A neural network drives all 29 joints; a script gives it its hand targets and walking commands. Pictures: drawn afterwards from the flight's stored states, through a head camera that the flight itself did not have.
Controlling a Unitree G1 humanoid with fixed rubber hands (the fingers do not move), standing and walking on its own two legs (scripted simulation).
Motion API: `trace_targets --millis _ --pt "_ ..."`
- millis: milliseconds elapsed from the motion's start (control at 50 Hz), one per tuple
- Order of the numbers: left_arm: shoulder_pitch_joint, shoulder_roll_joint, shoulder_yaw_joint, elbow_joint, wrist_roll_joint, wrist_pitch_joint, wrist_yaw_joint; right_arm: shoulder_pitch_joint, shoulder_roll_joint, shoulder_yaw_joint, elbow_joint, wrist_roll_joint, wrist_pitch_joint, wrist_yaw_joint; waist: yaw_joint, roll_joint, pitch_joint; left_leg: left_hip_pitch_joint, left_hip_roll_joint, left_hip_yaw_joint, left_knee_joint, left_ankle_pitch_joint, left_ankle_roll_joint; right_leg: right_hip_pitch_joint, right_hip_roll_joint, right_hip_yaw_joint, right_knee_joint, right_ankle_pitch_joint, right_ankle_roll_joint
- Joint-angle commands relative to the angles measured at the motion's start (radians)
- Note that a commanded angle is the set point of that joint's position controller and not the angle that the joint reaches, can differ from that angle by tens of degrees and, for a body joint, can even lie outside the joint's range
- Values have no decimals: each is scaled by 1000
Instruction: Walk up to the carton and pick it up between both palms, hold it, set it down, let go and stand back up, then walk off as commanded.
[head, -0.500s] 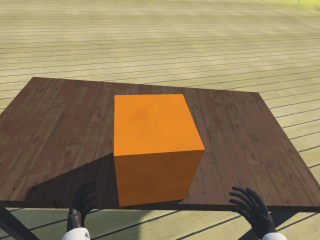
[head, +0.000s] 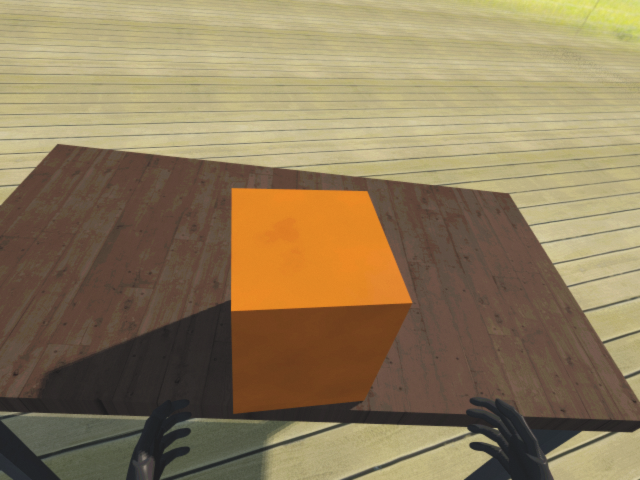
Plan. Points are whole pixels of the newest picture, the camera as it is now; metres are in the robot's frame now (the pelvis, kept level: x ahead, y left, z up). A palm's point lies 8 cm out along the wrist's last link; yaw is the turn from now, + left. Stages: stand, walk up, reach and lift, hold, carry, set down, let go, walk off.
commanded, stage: set down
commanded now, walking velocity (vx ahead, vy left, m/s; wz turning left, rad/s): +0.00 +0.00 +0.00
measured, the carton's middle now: (301, 300) +0.39 +0.04 +0.01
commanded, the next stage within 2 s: let go in 1.20 s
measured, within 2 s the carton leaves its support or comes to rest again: neither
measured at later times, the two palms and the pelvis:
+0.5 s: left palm out of the picture +0.16 +0.21 -0.06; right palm (500, 476) +0.18 -0.23 -0.04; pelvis +0.02 +0.01 +0.00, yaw +0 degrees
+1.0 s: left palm out of the picture +0.16 +0.23 -0.08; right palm out of the picture +0.18 -0.21 -0.07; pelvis +0.02 +0.01 +0.00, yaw +0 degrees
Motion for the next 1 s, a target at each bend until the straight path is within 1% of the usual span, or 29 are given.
trace_targets --millis 0,60,100,120,180,240,260,280,320,340,400,460,500,560,580,600,620,680,700,720,760,780,800,820,840,860,920,940,980 --pt "-105 105 -125 -126 -9 23 45 -69 -31 -29 -8 8 -3 44 15 243 115 116 -54 44 -41 -28 21 -188 -37 -11 -158 -96 -41" --pt "-87 120 -122 -152 -5 43 47 -83 -60 -49 -27 -3 -10 56 14 230 84 128 -52 39 -43 -20 12 -185 -21 -37 -163 -81 -49" --pt "-65 144 -105 -49 -15 51 17 -59 -47 -51 -11 -39 -8 36 -9 149 106 101 -67 62 -29 -8 28 -151 -23 -23 -154 -55 -33" --pt "-77 156 -95 -115 -21 42 23 -70 -52 -57 -80 -41 -28 30 0 132 55 105 -67 59 -24 20 35 -133 -19 -27 -141 -27 -25" --pt "-63 176 -60 -57 -47 36 -6 -64 -45 -41 -74 -59 -31 10 -6 31 60 107 -70 64 -10 54 47 -118 -17 -20 -138 26 -8" --pt "-40 182 -29 -49 -46 18 -26 -36 -53 -21 -64 -56 -55 -7 -3 30 34 107 -80 71 2 158 38 -60 -18 -9 -116 233 8" --pt "-35 195 -15 1 -52 11 -44 -36 -56 -13 -60 -73 -57 -18 -19 -28 26 113 -82 67 3 156 44 -50 -21 -6 -123 268 25" --pt "-41 202 -8 -49 -61 -4 -47 -34 -61 -16 -91 -66 -68 -24 -13 -48 7 106 -77 59 8 180 42 -34 -20 -6 -108 325 32" --pt "-18 219 27 72 -48 0 -81 -10 -37 18 -24 -80 -64 -44 -10 -81 51 77 -88 73 4 178 47 -1 -35 15 -105 396 50" --pt "8 218 35 52 -58 -3 -89 5 -36 12 1 -83 -66 -53 -12 -58 31 104 -87 74 12 221 38 15 -38 18 -101 463 52" --pt "-11 236 56 55 -53 -10 -106 -13 -33 22 19 -79 -78 -63 -2 -47 28 95 -83 76 11 213 31 29 -44 12 -102 463 59" --pt "-82 247 43 -3 -44 -19 -86 -56 -14 19 56 -77 -93 -54 10 42 32 115 -79 63 14 198 27 -24 -36 -4 -110 325 44" --pt "-74 245 42 24 -44 -10 -81 -47 0 13 54 -83 -94 -53 -1 47 37 119 -77 72 23 210 26 -39 -42 0 -122 322 36" --pt "-128 250 15 -22 -38 2 -62 -100 21 4 64 -72 -89 -41 3 152 52 130 -70 70 20 167 18 -100 -32 -26 -125 179 14" --pt "-124 243 5 -2 -24 11 -54 -77 13 0 127 -78 -81 -33 -7 198 80 141 -71 68 21 152 15 -117 -30 -29 -132 140 6" --pt "-119 246 -2 66 -10 34 -58 -87 15 0 151 -99 -65 -32 -13 197 102 143 -71 72 19 122 16 -133 -25 -31 -136 72 -1" --pt "-124 240 -15 -48 -37 23 -41 -91 12 -18 90 -77 -80 -22 -5 195 42 159 -55 65 18 146 12 -128 -17 -46 -126 83 -4" --pt "-124 248 -1 153 -4 74 -66 -105 36 -7 205 -119 -44 -34 -6 200 128 120 -68 84 12 44 27 -162 -35 -22 -150 -17 -1" --pt "-143 234 -15 28 -8 62 -44 -131 19 -27 148 -93 -59 -18 10 228 90 130 -58 68 9 83 14 -150 -16 -44 -135 -2 -15" --pt "-136 234 -29 99 -2 91 -57 -142 23 -45 203 -122 -42 -23 -19 242 124 117 -60 68 6 28 15 -161 -21 -37 -145 -39 -16" --pt "-148 233 -23 125 -14 100 -66 -152 14 -60 184 -153 -40 -35 -10 174 120 118 -64 77 14 28 23 -163 -21 -44 -129 -18 -4" --pt "-167 257 -25 150 -30 99 -80 -149 39 -42 192 -160 -38 -50 -32 165 113 111 -69 88 24 45 29 -156 -31 -33 -132 14 2" --pt "-171 258 -11 182 -28 103 -89 -175 33 -36 197 -178 -40 -51 -26 106 98 113 -69 79 29 59 38 -150 -27 -32 -123 29 10" --pt "-164 270 -6 173 -42 105 -97 -152 49 -35 216 -184 -33 -59 -44 116 110 109 -71 86 28 39 39 -148 -33 -26 -131 28 16" --pt "-172 271 -4 211 -39 106 -112 -157 46 -28 219 -201 -41 -71 -26 77 104 109 -75 94 34 65 39 -128 -33 -31 -117 69 29" --pt "-164 285 -6 155 -58 90 -113 -145 46 -31 169 -192 -51 -80 -41 90 67 132 -73 94 36 88 38 -115 -33 -34 -116 102 29" --pt "-207 317 22 176 -86 81 -136 -162 80 -25 174 -222 -68 -110 -49 -19 16 93 -78 93 43 81 52 -62 -45 -15 -98 184 57" --pt "-226 317 30 123 -83 62 -125 -169 81 -17 135 -212 -81 -109 -37 -1 -4 101 -76 85 41 115 48 -68 -44 -16 -97 210 57" --pt "-198 303 37 153 -69 64 -140 -138 79 3 202 -200 -86 -115 -35 11 -5 119 -73 88 55 157 41 -51 -39 -18 -84 299 56"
